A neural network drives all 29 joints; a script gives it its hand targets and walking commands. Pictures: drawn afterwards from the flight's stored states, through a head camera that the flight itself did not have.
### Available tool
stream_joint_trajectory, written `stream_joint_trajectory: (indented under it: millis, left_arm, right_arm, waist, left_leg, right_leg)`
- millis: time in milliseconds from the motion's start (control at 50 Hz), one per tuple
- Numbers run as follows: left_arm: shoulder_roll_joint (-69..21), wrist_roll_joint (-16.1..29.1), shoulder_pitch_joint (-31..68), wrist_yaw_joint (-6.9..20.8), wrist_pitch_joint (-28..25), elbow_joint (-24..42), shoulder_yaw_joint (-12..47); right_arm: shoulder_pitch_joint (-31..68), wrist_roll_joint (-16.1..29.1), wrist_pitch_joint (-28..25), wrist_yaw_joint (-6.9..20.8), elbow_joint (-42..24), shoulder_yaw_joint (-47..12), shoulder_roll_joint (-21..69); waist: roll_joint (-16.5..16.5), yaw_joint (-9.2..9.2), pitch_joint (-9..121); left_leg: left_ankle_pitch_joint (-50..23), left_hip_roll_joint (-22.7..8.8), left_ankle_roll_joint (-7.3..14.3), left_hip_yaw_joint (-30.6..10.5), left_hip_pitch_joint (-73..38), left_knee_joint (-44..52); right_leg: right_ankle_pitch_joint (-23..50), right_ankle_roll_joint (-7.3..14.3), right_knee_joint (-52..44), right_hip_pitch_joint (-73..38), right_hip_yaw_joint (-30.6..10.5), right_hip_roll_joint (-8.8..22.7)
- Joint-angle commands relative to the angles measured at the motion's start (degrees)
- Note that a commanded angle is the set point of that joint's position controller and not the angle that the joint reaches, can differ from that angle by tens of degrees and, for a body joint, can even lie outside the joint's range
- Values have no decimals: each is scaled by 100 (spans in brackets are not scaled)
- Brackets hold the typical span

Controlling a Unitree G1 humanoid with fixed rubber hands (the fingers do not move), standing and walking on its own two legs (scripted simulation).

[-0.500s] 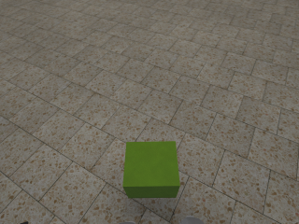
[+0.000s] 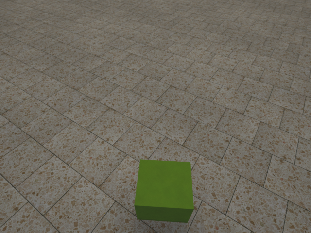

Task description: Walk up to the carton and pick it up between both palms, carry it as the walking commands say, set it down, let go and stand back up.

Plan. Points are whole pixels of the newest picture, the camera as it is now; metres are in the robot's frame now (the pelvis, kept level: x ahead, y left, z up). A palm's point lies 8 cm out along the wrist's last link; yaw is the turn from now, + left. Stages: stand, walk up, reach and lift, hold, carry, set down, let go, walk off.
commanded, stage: walk up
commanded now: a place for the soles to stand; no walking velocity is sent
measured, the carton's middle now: (163, 191) +0.48 -0.02 -0.62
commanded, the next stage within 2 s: reach and lift in 1.60 s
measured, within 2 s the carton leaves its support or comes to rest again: neither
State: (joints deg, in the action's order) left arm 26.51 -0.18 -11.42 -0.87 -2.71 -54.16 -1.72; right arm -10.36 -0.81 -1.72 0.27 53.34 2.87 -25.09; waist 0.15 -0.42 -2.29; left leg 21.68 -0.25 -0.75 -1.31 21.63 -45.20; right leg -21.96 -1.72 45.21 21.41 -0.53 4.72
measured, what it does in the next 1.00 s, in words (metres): stands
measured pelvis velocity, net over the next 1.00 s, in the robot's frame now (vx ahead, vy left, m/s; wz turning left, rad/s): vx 0.03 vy -0.01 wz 0.04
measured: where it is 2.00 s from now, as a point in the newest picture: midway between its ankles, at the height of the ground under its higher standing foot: outside the picture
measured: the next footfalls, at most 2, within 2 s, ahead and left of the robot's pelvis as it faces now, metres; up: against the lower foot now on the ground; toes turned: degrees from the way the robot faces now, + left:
none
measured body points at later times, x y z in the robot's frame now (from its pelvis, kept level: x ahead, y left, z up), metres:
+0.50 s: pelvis +0.02 -0.01 +0.03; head +0.04 -0.02 +0.48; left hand +0.11 +0.33 -0.08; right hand +0.16 -0.33 -0.09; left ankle +0.03 +0.13 -0.71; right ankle +0.02 -0.16 -0.71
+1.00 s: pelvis +0.03 -0.01 +0.03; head +0.04 -0.01 +0.48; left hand +0.13 +0.32 -0.08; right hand +0.17 -0.33 -0.07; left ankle +0.03 +0.13 -0.71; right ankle +0.03 -0.16 -0.71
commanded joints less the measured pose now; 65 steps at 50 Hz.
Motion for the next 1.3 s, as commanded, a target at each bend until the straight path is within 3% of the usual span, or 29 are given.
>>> stream_joint_trajectory:
  millis: [0,40,80,120,160,180,200,240,300,320,340,360,400,420,460,480,580,620,660,700,780,880,920,960,1000,1020,1040,1140,1280]
  left_arm:
    - [1032,49,161,-12,-77,26,-195]
    - [1003,46,202,6,-33,-74,-194]
    - [1134,63,365,4,-41,-155,-188]
    - [1087,18,531,12,-83,-220,-193]
    - [1023,32,270,44,-75,-287,-125]
    - [1068,18,416,22,-72,-318,-133]
    - [1087,-13,653,21,-78,-357,-154]
    - [1092,-11,642,24,-60,-444,-140]
    - [1156,-13,897,6,-58,-394,-103]
    - [1103,-7,906,15,-71,-400,-121]
    - [1149,-21,864,22,-58,-433,-79]
    - [1077,-49,885,24,-67,-359,-75]
    - [1026,-33,983,42,-43,-400,-61]
    - [982,1,929,38,-15,-339,-60]
    - [1038,-4,949,63,2,-432,-104]
    - [974,0,1035,60,4,-450,-61]
    - [964,-20,910,71,49,-572,-48]
    - [1069,-32,1209,42,37,-522,-103]
    - [931,11,1210,62,80,-562,-112]
    - [1070,8,985,64,80,-568,-113]
    - [924,8,1193,62,100,-610,-124]
    - [1053,-41,926,45,73,-508,-161]
    - [1199,-92,984,-12,45,-568,-228]
    - [1176,-70,1083,-24,51,-497,-240]
    - [1162,-110,1055,8,73,-384,-274]
    - [1063,-75,912,14,77,-412,-213]
    - [1062,-72,947,0,59,-512,-195]
    - [1017,-68,831,-6,86,-436,-222]
    - [1040,-114,730,9,66,-383,-192]
  right_arm:
    - [477,-20,-116,-26,-55,183,-1227]
    - [718,-18,-91,-30,-71,162,-1214]
    - [792,4,-52,-17,23,149,-1065]
    - [741,13,-52,-14,63,144,-1058]
    - [996,-38,-41,-22,215,104,-1030]
    - [995,4,-31,-24,212,91,-980]
    - [871,21,-21,-16,277,95,-908]
    - [1037,48,-8,-16,348,124,-1032]
    - [1001,80,49,6,465,52,-899]
    - [1189,54,69,11,478,62,-887]
    - [1169,41,67,3,546,66,-929]
    - [1244,-2,50,-2,546,70,-917]
    - [1067,23,68,0,708,51,-943]
    - [1129,49,65,10,693,40,-946]
    - [1211,29,92,-14,742,40,-1034]
    - [1253,1,64,15,740,9,-978]
    - [1353,12,92,9,786,-4,-949]
    - [1240,11,96,29,781,9,-927]
    - [1136,60,97,11,879,-43,-932]
    - [1283,34,127,-19,832,28,-964]
    - [1303,9,95,6,867,-39,-835]
    - [1300,-53,205,10,757,68,-953]
    - [1241,-31,271,32,764,98,-854]
    - [1182,-1,285,68,744,105,-923]
    - [1123,-23,283,78,688,89,-882]
    - [1212,-52,274,79,635,140,-1009]
    - [1157,-4,269,86,669,87,-908]
    - [1185,-59,300,65,584,138,-920]
    - [1084,-54,288,97,480,148,-889]
  waist:
    - [-570,-126,183]
    - [-608,-71,176]
    - [-542,-46,88]
    - [-361,10,421]
    - [-531,-85,532]
    - [-165,-88,403]
    - [-141,56,395]
    - [-137,-65,470]
    - [73,103,401]
    - [-159,60,621]
    - [191,72,528]
    - [85,39,493]
    - [380,35,528]
    - [23,3,624]
    - [228,-7,431]
    - [-77,6,448]
    - [20,-14,661]
    - [229,-22,676]
    - [88,-48,484]
    - [-113,-126,654]
    - [54,-45,517]
    - [-276,-81,565]
    - [183,-97,471]
    - [-43,-55,228]
    - [256,-30,375]
    - [-329,-71,476]
    - [23,-9,501]
    - [-317,-119,360]
    - [156,-113,343]
  left_leg:
    - [-484,-834,705,-1590,259,1701]
    - [-303,-766,724,-1321,90,1743]
    - [-147,-613,517,-1011,154,1754]
    - [-652,-521,474,-923,-193,1662]
    - [-798,-558,464,-839,-394,1505]
    - [-782,-541,478,-826,-376,1584]
    - [-1276,-556,345,-760,-568,1678]
    - [-1440,-536,415,-743,-636,1603]
    - [-1445,-414,194,-427,-847,1475]
    - [-1412,-407,225,-488,-902,1528]
    - [-1536,-446,283,-599,-955,1592]
    - [-1831,-493,291,-551,-1100,1607]
    - [-2063,-477,221,-559,-1214,1667]
    - [-2002,-494,237,-587,-1141,1792]
    - [-1766,-521,291,-615,-949,1910]
    - [-1839,-539,243,-595,-1127,1967]
    - [-1653,-582,241,-661,-1197,2152]
    - [-2173,-518,149,-530,-1275,2177]
    - [-2566,-677,172,-742,-1146,2290]
    - [-2676,-574,156,-474,-1299,2182]
    - [-2371,-590,130,-634,-1136,2388]
    - [-2284,-502,187,-437,-1218,2189]
    - [-2202,-462,175,-459,-1129,2148]
    - [-2006,-407,64,-392,-1009,2173]
    - [-2047,-573,204,-581,-1323,2317]
    - [-2228,-558,258,-552,-1303,2258]
    - [-2071,-589,217,-719,-1291,2319]
    - [-2025,-550,248,-608,-1028,2328]
    - [-1939,-487,266,-679,-1134,2352]
  right_leg:
    - [189,413,-631,-409,-65,-78]
    - [236,412,-911,-364,-54,-66]
    - [216,485,-1265,-401,-284,85]
    - [505,403,-1390,-529,-273,206]
    - [816,395,-1491,-558,-195,200]
    - [867,386,-1537,-614,-221,257]
    - [1267,431,-1486,-587,-226,246]
    - [1623,345,-1548,-755,-212,255]
    - [1114,484,-2013,-582,-453,514]
    - [1300,443,-1999,-700,-424,536]
    - [1360,440,-2061,-680,-315,523]
    - [1516,476,-2064,-604,-322,516]
    - [1611,409,-2049,-766,-202,486]
    - [1419,368,-2144,-911,-199,455]
    - [1345,333,-2141,-992,-33,415]
    - [1367,310,-2163,-888,-139,439]
    - [1282,285,-2410,-1174,2,442]
    - [1684,300,-2326,-1288,-40,427]
    - [1790,217,-2292,-1482,149,380]
    - [1982,247,-2360,-1540,15,457]
    - [1448,277,-2489,-1531,151,397]
    - [1826,274,-2566,-1497,40,514]
    - [1801,383,-2519,-1411,-153,633]
    - [1486,411,-2624,-1393,-134,659]
    - [1497,356,-2458,-1046,13,502]
    - [1463,308,-2468,-1284,111,423]
    - [1555,305,-2470,-1351,53,440]
    - [1454,358,-2481,-1484,81,431]
    - [1158,368,-2592,-1327,22,446]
